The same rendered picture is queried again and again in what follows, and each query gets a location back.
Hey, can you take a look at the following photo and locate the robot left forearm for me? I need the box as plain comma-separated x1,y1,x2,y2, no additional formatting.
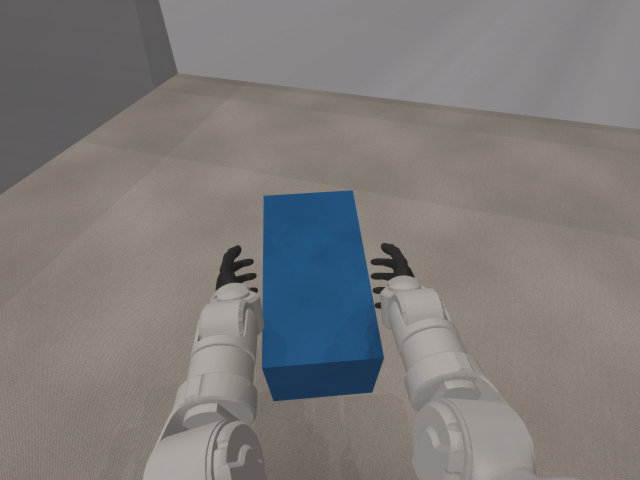
143,283,265,478

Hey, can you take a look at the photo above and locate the robot right forearm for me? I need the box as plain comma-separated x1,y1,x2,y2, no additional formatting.
380,275,536,465

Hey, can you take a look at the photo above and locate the robot right upper arm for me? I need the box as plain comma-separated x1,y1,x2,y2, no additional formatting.
412,397,580,480

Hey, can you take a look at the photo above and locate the carton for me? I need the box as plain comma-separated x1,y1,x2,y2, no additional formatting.
262,190,384,401

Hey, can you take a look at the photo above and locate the robot left hand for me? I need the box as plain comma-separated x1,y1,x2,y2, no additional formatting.
216,245,258,293

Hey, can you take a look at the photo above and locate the robot right hand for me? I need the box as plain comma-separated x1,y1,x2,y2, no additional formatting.
371,243,415,309

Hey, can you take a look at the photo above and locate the robot left upper arm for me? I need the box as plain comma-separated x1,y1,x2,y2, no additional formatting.
143,419,268,480

